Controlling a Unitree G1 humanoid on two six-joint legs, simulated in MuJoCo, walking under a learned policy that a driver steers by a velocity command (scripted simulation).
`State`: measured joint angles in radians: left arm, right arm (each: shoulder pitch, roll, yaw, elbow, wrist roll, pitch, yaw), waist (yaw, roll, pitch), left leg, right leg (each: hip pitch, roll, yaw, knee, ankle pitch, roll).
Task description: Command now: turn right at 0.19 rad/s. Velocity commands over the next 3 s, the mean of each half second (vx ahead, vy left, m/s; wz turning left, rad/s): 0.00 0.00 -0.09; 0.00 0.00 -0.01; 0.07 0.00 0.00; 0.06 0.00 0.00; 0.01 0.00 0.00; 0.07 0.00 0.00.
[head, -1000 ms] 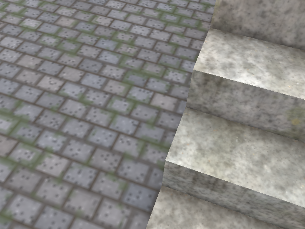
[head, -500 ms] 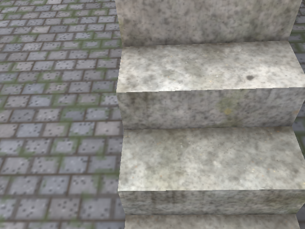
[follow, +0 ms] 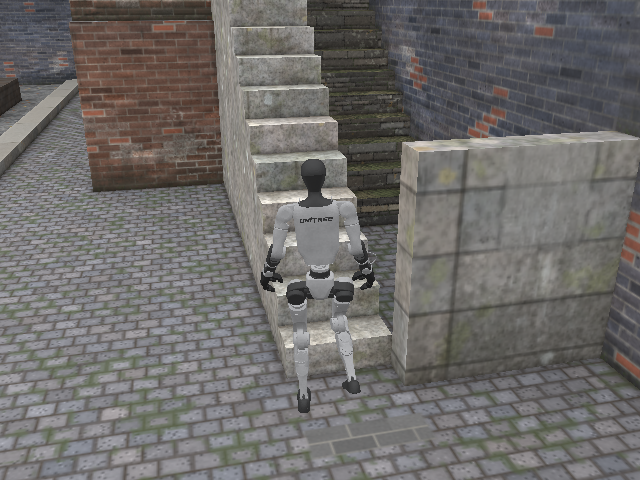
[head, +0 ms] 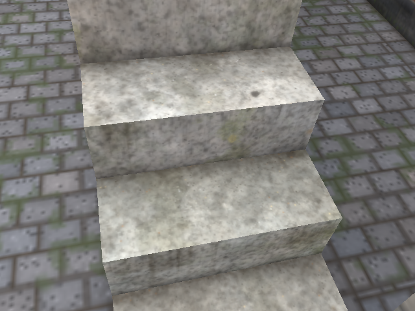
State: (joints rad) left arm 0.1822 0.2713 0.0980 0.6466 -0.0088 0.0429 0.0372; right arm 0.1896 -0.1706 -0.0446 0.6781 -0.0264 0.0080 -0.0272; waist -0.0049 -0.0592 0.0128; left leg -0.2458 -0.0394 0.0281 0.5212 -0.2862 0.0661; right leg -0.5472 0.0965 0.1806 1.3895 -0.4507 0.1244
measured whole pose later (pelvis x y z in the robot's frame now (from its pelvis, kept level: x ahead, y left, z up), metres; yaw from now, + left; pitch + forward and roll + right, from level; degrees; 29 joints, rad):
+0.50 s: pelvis -0.03 -0.03 +0.00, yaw +0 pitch -2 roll +1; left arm 0.25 0.16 0.02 0.87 0.01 -0.04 0.03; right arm 0.24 -0.19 -0.07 0.71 -0.02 0.03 -0.02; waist -0.01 0.00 0.02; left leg -0.24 -0.02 0.03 0.49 -0.23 0.02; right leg -0.16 -0.03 0.05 0.53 -0.34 0.03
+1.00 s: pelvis -0.02 -0.04 +0.00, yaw +0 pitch -1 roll +0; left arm 0.26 0.19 0.03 1.05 0.00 -0.04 0.03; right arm 0.29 -0.20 -0.06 0.91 0.00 0.03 -0.06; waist -0.01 0.00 0.04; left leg -0.21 0.00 0.01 0.46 -0.23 0.00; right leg -0.11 0.00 0.04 0.45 -0.32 0.01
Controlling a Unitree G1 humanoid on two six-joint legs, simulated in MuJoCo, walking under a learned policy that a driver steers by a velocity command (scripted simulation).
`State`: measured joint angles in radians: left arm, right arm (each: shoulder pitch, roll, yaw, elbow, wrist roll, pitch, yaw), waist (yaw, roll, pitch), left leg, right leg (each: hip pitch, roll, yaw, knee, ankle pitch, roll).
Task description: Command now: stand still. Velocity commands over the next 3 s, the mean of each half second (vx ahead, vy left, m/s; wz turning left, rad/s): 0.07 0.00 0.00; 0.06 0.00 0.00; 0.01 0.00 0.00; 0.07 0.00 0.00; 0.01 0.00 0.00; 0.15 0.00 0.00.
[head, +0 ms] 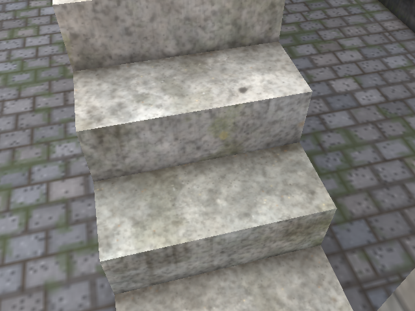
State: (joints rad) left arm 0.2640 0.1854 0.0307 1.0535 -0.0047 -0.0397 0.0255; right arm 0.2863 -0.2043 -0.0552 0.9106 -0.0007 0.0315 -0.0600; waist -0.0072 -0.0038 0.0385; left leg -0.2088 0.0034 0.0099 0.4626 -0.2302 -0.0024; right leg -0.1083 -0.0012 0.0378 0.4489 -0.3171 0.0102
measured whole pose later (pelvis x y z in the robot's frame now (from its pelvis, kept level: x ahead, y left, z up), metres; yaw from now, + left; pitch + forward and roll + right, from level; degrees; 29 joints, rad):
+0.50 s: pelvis +0.01 +0.00 +0.00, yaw +0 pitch -2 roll +1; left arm 0.30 0.18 0.00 1.07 0.02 -0.02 0.03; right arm 0.30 -0.19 0.01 1.01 -0.01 -0.03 -0.03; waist -0.01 -0.01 0.04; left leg -0.15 -0.01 0.01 0.39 -0.22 0.00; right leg -0.06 -0.01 0.04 0.40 -0.31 0.01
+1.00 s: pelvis +0.01 -0.01 +0.00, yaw +0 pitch -1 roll +1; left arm 0.32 0.22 0.00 1.06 0.00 -0.05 0.00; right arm 0.27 -0.24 -0.01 1.03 0.01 0.02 -0.06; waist -0.02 -0.01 0.03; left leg -0.17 0.01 0.00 0.40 -0.21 -0.02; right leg -0.08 0.00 0.03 0.41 -0.31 -0.01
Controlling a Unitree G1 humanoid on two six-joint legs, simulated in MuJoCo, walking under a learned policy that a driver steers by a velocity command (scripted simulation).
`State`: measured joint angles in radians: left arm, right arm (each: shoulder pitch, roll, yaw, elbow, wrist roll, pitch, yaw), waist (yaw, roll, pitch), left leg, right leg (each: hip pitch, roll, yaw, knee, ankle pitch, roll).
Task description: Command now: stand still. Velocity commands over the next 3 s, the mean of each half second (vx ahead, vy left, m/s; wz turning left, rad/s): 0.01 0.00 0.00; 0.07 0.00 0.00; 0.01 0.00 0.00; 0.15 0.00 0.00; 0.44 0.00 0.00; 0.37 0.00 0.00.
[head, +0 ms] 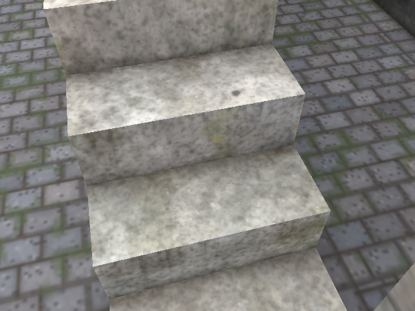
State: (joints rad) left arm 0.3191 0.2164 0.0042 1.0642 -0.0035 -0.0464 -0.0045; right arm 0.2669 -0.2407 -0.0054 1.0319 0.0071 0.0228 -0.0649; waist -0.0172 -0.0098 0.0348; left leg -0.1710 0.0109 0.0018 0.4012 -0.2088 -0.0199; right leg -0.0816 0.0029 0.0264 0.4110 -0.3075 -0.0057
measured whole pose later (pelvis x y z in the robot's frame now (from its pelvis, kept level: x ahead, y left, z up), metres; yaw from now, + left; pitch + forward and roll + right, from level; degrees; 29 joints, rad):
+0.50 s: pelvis +0.00 -0.01 +0.00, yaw +0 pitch +0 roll +0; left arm 0.37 0.21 -0.01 1.03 0.01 -0.04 0.02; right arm 0.33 -0.22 -0.01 1.08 0.00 0.03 -0.06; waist -0.01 0.00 0.01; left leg -0.20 0.02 -0.01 0.40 -0.20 -0.03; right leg -0.10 0.02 0.02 0.40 -0.29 -0.02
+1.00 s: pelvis +0.01 -0.01 +0.00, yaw +0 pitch +0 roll +1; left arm 0.39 0.22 -0.01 1.01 -0.01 -0.05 0.00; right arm 0.32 -0.23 -0.02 1.05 0.01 0.03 -0.07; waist 0.00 -0.01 0.02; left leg -0.17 0.02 -0.01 0.39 -0.21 -0.04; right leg -0.09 0.01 0.01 0.40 -0.31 -0.02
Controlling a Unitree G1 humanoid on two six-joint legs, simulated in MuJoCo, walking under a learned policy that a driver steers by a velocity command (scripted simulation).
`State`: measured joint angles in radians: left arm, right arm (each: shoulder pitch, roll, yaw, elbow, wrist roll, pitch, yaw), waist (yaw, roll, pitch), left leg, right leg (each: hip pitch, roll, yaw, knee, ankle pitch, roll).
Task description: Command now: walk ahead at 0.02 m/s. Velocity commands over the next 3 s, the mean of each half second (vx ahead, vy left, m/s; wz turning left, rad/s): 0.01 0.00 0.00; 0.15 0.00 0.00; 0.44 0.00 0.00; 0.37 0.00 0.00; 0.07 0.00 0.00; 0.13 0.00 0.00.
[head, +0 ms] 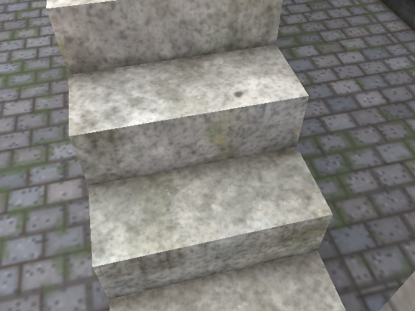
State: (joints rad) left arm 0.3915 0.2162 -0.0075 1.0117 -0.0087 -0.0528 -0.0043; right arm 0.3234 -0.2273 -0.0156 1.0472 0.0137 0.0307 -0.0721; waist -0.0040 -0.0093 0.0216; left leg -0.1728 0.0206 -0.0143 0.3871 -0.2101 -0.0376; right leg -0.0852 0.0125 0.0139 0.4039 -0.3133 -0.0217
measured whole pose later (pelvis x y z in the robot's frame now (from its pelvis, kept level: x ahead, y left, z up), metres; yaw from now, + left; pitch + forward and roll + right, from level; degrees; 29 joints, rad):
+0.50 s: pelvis -0.01 -0.01 +0.00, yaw +0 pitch +0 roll +1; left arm 0.39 0.22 0.00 0.99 0.00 -0.05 -0.01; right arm 0.36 -0.21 -0.03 1.08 0.01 0.02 -0.08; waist -0.01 0.00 0.02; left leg -0.18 0.04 -0.03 0.39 -0.20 -0.05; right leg -0.09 0.03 0.01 0.40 -0.30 -0.03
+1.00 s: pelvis +0.03 +0.01 -0.01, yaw +0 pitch +0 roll +0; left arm 0.36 0.23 0.01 0.93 -0.03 -0.08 0.01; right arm 0.37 -0.19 -0.02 1.04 0.02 -0.05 -0.06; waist -0.01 -0.02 -0.01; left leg -0.21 0.02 -0.04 0.54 -0.34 -0.02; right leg -0.10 0.03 0.01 0.51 -0.38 -0.03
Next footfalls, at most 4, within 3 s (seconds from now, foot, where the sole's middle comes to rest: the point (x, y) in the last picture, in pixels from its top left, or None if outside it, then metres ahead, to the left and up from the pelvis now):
1.32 right None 0.19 -0.14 -0.78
1.84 left None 0.38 0.10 -0.58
2.36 right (252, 306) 0.45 -0.08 -0.58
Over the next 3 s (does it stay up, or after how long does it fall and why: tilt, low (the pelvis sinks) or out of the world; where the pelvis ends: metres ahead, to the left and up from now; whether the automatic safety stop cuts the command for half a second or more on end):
stays up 0.40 0.00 0.20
